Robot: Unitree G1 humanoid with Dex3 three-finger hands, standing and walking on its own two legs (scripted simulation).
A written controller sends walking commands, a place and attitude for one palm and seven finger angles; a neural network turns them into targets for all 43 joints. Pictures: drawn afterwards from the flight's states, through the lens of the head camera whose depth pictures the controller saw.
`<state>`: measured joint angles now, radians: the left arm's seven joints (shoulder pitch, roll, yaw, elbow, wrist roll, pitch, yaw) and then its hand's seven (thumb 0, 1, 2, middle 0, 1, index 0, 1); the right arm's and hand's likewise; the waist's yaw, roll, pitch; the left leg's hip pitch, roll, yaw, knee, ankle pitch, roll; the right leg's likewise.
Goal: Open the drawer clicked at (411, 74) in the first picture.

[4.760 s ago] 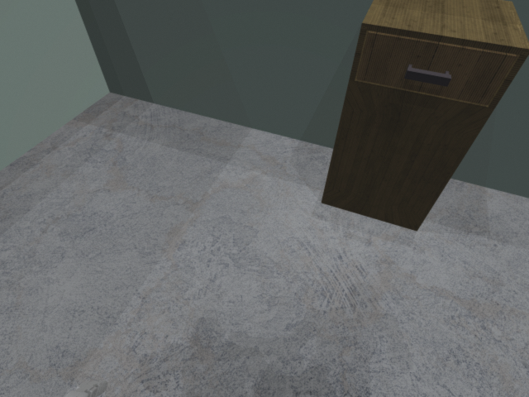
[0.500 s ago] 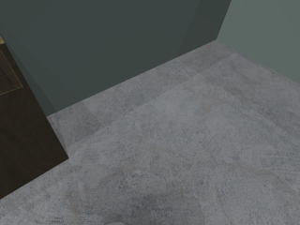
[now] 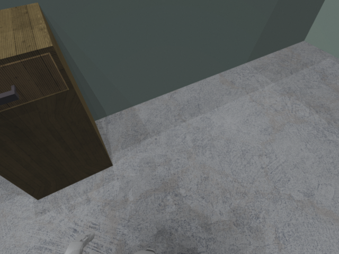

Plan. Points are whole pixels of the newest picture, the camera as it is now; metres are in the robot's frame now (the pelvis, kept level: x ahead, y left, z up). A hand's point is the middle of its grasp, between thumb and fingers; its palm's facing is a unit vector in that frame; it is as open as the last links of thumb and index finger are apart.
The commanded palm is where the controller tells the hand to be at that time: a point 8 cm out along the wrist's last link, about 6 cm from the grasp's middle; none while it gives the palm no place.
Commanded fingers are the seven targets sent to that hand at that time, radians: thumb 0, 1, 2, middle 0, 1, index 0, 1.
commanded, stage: turn to face it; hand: left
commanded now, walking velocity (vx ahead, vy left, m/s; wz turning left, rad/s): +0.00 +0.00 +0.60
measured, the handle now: out of the picture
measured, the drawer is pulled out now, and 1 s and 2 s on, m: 0.00 0.00 0.00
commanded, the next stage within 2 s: take the last steps up to it in 0.76 s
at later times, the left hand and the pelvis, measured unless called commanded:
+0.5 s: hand out of the picture -0.05 +0.26 -0.18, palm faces +0.34 -0.90 -0.27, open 7.4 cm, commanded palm none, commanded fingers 0.00 0.90 0.90 -0.20 -0.30 -0.20 -0.30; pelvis -0.01 +0.03 +0.00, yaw +18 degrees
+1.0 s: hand out of the picture -0.04 +0.20 -0.14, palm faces +0.50 -0.83 -0.23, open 7.3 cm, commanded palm none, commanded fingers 0.00 0.90 0.90 -0.20 -0.30 -0.20 -0.30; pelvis +0.00 +0.01 +0.01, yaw +29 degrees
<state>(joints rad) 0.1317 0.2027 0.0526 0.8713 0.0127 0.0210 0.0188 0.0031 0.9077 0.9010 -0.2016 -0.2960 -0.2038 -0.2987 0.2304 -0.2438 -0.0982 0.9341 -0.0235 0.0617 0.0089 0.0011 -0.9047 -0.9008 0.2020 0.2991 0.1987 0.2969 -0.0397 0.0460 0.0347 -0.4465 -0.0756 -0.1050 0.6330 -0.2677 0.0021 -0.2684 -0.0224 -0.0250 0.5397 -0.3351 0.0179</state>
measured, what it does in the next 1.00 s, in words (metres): steps on the spot, turning left: left foot, then right foot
